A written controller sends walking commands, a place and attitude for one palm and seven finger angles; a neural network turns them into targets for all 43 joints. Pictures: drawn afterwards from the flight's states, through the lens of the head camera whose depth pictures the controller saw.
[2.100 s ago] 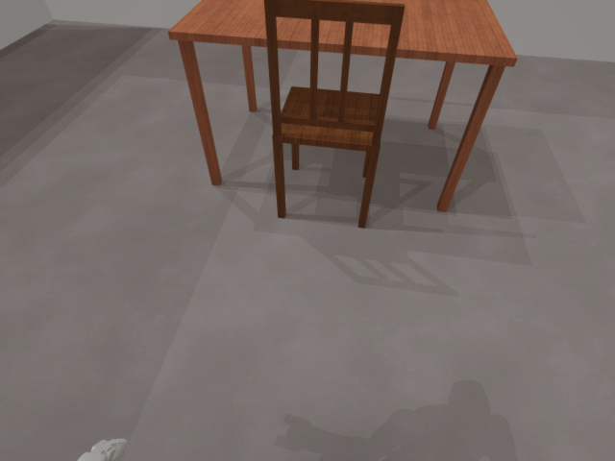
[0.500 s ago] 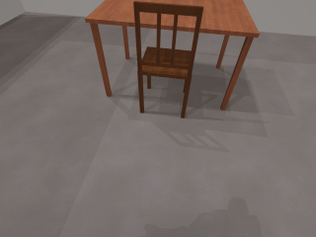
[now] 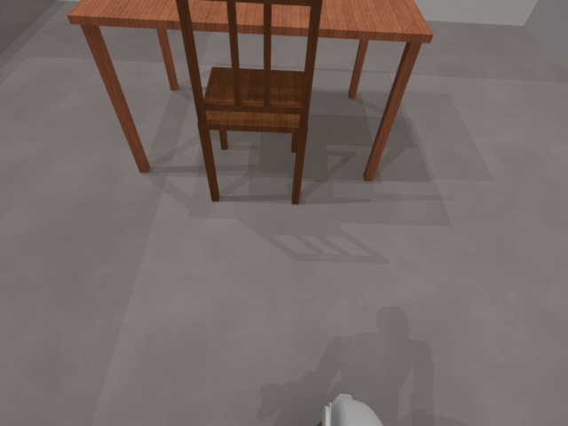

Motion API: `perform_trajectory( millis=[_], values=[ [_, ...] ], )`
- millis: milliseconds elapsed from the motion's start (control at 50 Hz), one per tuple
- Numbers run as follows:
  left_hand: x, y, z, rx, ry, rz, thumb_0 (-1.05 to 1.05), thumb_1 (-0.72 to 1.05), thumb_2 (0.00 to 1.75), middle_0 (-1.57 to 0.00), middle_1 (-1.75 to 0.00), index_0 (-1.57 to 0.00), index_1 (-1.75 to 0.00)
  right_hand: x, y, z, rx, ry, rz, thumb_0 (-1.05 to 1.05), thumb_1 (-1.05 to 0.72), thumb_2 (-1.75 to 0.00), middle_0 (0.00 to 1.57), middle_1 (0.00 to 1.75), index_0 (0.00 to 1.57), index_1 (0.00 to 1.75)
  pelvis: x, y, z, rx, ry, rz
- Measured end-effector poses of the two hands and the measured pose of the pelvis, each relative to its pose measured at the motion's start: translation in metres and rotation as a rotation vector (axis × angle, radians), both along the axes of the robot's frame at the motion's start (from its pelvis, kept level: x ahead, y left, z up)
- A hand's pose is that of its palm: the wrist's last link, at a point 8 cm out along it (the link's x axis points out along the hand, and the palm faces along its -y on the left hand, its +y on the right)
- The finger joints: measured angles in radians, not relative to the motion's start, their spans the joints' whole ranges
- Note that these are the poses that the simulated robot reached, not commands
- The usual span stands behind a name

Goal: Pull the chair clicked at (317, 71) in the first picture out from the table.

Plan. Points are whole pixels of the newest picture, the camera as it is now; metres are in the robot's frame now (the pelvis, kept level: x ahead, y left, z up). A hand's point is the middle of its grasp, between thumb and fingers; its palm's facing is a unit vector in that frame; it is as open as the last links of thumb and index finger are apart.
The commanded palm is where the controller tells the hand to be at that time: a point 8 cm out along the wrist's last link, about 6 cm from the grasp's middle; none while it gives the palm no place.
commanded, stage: walk to a spot facing it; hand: left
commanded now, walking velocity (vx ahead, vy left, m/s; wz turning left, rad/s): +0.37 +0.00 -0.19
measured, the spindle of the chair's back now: (234, 58) +1.12 +0.17 -0.08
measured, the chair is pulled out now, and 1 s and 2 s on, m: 0.00 0.00 0.00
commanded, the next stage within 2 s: take the last steps up to it in 0.50 s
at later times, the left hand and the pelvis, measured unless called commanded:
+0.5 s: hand (188, 385) +0.21 +0.16 -0.19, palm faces +0.06 -0.99 -0.14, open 7.3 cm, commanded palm none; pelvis +0.22 -0.01 +0.00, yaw +0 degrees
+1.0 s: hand (194, 253) +0.46 +0.19 -0.17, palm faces -0.03 -0.99 -0.16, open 7.3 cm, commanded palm none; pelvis +0.39 +0.02 +0.01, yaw -2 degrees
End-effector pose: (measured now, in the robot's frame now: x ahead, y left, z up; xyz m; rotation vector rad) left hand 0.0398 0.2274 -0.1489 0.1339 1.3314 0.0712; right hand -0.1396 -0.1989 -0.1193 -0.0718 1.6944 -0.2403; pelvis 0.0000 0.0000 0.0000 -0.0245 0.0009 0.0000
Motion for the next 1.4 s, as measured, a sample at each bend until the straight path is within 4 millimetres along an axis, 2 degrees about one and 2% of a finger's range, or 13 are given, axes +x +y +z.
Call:
perform_trajectory(
  millis=[100, 180, 280, 380, 480, 580, 700, 860, 1020, 1140, 1180, 1240, 1400],
  values=[
    [0.111, -0.019, -0.005, 0.024, -0.137, -0.077, 0.01, 0.92, 0.90, -0.19, -0.30, -0.19, -0.30, 0.011, -0.003, -0.009, 0.027, 0.101, -0.076, 0.00, -0.91, -0.90, 0.21, 0.30, 0.20, 0.30, 0.051, -0.017, -0.016, 0.003, -0.006, -0.032],
    [0.164, -0.031, -0.008, 0.041, -0.233, -0.063, 0.00, 0.92, 0.90, -0.19, -0.30, -0.19, -0.30, 0.064, -0.023, -0.027, 0.030, 0.071, -0.081, 0.01, -0.91, -0.90, 0.21, 0.30, 0.20, 0.30, 0.088, -0.033, -0.026, 0.005, -0.027, -0.032],
    [0.171, -0.037, 0.001, 0.040, -0.178, -0.027, 0.00, 0.92, 0.90, -0.19, -0.30, -0.20, -0.30, 0.196, -0.053, -0.031, -0.016, -0.192, -0.010, 0.01, -0.91, -0.90, 0.20, 0.30, 0.20, 0.30, 0.127, -0.037, -0.010, -0.003, -0.038, -0.026],
    [0.167, -0.026, 0.004, 0.049, -0.092, 0.012, -0.01, 0.94, 0.90, -0.20, -0.30, -0.20, -0.30, 0.324, -0.063, -0.018, -0.051, -0.430, 0.059, 0.01, -0.93, -0.90, 0.20, 0.30, 0.20, 0.30, 0.168, -0.031, -0.002, -0.016, -0.029, -0.015],
    [0.164, -0.015, -0.006, 0.013, -0.004, 0.073, 0.00, 0.93, 0.90, -0.20, -0.30, -0.20, -0.30, 0.418, -0.056, -0.003, -0.070, -0.526, 0.147, 0.01, -0.94, -0.90, 0.20, 0.30, 0.20, 0.30, 0.212, -0.015, -0.003, -0.035, -0.019, 0.001],
    [0.168, 0.002, -0.026, -0.026, 0.111, 0.127, 0.00, 0.92, 0.90, -0.20, -0.30, -0.20, -0.30, 0.490, -0.029, -0.005, -0.088, -0.564, 0.225, 0.00, -0.93, -0.90, 0.20, 0.30, 0.20, 0.30, 0.262, 0.011, -0.015, -0.035, -0.014, 0.008],
    [0.220, 0.025, -0.013, -0.020, 0.145, 0.084, 0.01, 0.91, 0.90, -0.19, -0.30, -0.19, -0.30, 0.500, -0.003, 0.001, -0.106, -0.526, 0.144, -0.01, -0.94, -0.90, 0.21, 0.30, 0.20, 0.30, 0.301, 0.030, -0.002, -0.019, -0.024, -0.025],
    [0.329, 0.036, 0.003, 0.003, 0.007, 0.049, 0.00, 0.91, 0.90, -0.19, -0.30, -0.19, -0.30, 0.466, 0.009, 0.000, -0.075, -0.321, 0.065, -0.01, -0.95, -0.90, 0.20, 0.30, 0.20, 0.30, 0.351, 0.035, 0.010, 0.004, -0.013, -0.030],
    [0.431, 0.013, 0.012, 0.023, -0.075, -0.029, 0.00, 0.92, 0.90, -0.19, -0.30, -0.19, -0.30, 0.443, 0.026, -0.011, 0.021, -0.161, -0.049, 0.00, -0.92, -0.90, 0.20, 0.30, 0.20, 0.30, 0.401, 0.015, 0.007, 0.032, -0.013, -0.035],
    [0.515, -0.027, 0.013, 0.041, -0.166, -0.093, 0.00, 0.92, 0.90, -0.19, -0.30, -0.19, -0.30, 0.448, 0.014, -0.027, 0.088, -0.054, -0.107, 0.00, -0.91, -0.90, 0.21, 0.30, 0.20, 0.30, 0.446, -0.016, -0.007, 0.051, -0.008, -0.037],
    [0.532, -0.040, 0.011, 0.044, -0.210, -0.081, 0.00, 0.91, 0.90, -0.19, -0.30, -0.19, -0.30, 0.461, 0.003, -0.034, 0.105, -0.030, -0.096, 0.00, -0.91, -0.90, 0.21, 0.30, 0.20, 0.30, 0.458, -0.027, -0.013, 0.041, -0.015, -0.028],
    [0.535, -0.051, 0.015, 0.037, -0.218, -0.030, 0.00, 0.91, 0.90, -0.19, -0.30, -0.20, -0.30, 0.502, -0.022, -0.035, 0.092, -0.065, -0.055, 0.01, -0.91, -0.90, 0.21, 0.30, 0.20, 0.30, 0.477, -0.038, -0.008, 0.033, -0.024, -0.014],
    [0.515, -0.045, 0.021, 0.084, -0.106, 0.064, -0.03, 0.95, 0.90, -0.20, -0.30, -0.20, -0.30, 0.667, -0.079, -0.023, -0.009, -0.354, 0.071, 0.00, -0.91, -0.90, 0.20, 0.30, 0.20, 0.30, 0.524, -0.050, 0.005, 0.010, -0.010, 0.012]
  ],
)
